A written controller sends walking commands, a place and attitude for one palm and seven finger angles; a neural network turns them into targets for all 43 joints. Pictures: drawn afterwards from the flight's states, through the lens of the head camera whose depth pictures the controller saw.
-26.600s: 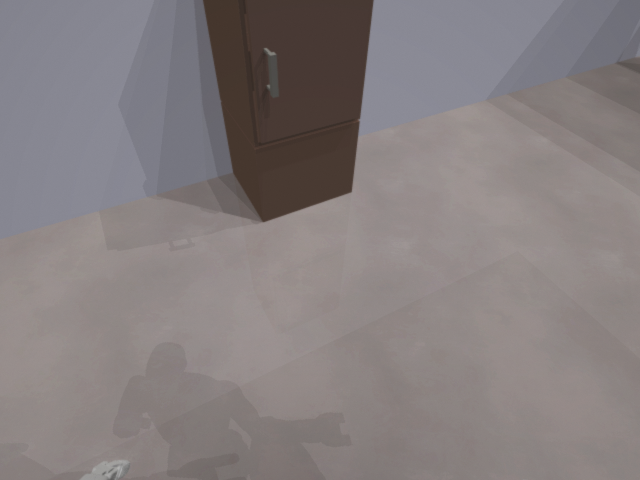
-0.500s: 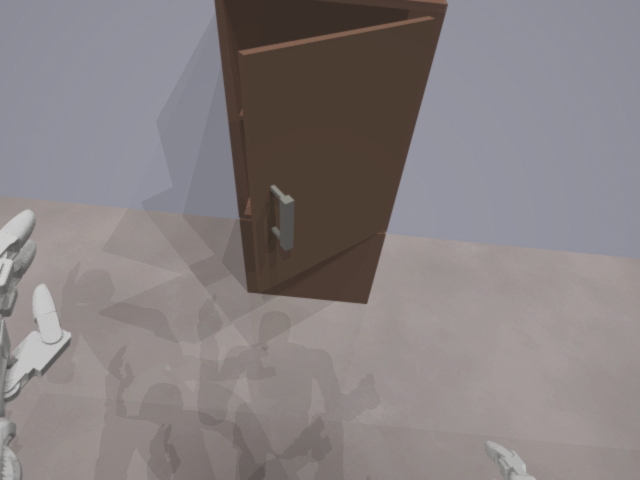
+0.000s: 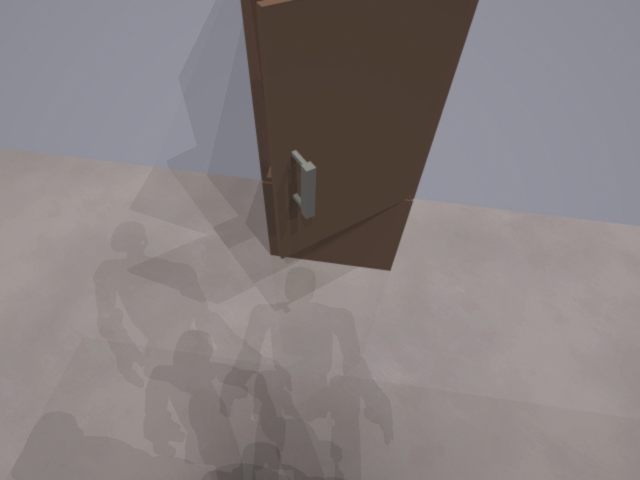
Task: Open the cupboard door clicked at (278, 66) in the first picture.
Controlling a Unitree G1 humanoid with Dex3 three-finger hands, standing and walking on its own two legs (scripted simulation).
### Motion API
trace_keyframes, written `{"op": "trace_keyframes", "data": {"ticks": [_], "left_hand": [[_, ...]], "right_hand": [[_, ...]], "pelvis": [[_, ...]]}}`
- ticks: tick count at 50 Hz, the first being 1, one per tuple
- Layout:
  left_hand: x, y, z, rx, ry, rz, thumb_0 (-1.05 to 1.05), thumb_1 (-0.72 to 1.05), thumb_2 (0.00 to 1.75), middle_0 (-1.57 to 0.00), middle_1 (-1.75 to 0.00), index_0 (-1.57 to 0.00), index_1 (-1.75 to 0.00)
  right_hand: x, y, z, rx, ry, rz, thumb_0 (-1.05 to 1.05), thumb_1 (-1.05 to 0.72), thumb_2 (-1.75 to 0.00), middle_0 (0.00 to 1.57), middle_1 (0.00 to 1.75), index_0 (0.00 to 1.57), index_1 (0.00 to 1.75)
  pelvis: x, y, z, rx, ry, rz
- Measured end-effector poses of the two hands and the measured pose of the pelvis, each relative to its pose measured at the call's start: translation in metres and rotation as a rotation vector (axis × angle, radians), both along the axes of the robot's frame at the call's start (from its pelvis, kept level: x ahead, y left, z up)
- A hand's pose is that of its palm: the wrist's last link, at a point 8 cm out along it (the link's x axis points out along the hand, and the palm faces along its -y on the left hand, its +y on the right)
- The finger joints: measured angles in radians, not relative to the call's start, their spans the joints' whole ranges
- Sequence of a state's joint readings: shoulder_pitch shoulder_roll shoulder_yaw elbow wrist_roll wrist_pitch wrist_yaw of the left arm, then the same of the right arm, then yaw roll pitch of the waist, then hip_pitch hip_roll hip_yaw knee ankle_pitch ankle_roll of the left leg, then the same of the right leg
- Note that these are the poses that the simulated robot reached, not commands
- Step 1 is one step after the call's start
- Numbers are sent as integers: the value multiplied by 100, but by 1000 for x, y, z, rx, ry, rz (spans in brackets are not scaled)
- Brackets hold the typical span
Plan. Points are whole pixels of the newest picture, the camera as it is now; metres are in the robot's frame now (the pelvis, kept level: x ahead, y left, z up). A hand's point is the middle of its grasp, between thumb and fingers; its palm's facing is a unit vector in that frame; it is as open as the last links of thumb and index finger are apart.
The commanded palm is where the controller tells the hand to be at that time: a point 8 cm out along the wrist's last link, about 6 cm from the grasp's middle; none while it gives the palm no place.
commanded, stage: let the arm hang, fingers relaxed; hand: left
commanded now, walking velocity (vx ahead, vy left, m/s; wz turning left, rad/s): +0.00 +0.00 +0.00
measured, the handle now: (302, 185) +0.64 +0.08 -0.08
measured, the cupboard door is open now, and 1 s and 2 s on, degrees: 40 40 40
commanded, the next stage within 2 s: look to check the result in 0.66 s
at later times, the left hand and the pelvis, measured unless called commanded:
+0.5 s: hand out of the picture +0.03 +0.21 -0.16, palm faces -0.01 -0.97 -0.24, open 7.4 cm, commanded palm none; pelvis -0.01 +0.02 +0.01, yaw -1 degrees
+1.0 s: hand out of the picture +0.06 +0.23 -0.16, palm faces -0.02 -0.96 -0.28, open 7.4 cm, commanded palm none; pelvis +0.01 +0.01 +0.01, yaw -1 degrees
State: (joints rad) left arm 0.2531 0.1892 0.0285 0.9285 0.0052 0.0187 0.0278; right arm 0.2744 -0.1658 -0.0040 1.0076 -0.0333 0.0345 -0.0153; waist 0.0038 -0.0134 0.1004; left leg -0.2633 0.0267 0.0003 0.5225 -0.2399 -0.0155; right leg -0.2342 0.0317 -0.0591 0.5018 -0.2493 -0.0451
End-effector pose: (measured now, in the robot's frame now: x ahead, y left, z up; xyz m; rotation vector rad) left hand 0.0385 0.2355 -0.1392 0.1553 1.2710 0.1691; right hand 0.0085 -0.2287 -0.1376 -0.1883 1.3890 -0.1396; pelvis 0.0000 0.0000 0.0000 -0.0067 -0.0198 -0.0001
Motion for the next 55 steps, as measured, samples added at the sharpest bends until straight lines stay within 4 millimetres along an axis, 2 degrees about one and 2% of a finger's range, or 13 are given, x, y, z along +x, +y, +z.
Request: {"op": "trace_keyframes", "data": {"ticks": [5,11,27,36,55], "left_hand": [[-28,16,6,34,102,-3,-2,94,90,-20,-30,-21,-30],[-38,25,12,54,127,-3,0,92,90,-20,-30,-20,-30],[-6,23,11,33,60,-37,0,90,90,-20,-30,-20,-30],[5,25,12,35,56,-46,0,90,90,-20,-30,-20,-30],[24,42,21,84,42,-54,0,90,90,-20,-30,-20,-30]], "right_hand": [[-9,4,-2,11,9,-28,1,-92,-90,20,30,20,30],[-8,9,-5,29,-11,-29,1,-91,-90,20,30,20,30],[-8,7,-2,8,-19,-40,0,-91,-90,20,30,20,30],[-7,4,0,0,-4,-44,0,-91,-90,20,30,20,30],[31,-19,7,-38,-53,-14,1,-91,-90,20,30,20,30]], "pelvis": [[-3,5,5,2,-11,-10],[-7,10,7,4,-17,-15],[-6,16,9,10,-16,-23],[-1,16,10,11,-14,-25],[9,13,12,10,-10,-23]]}}
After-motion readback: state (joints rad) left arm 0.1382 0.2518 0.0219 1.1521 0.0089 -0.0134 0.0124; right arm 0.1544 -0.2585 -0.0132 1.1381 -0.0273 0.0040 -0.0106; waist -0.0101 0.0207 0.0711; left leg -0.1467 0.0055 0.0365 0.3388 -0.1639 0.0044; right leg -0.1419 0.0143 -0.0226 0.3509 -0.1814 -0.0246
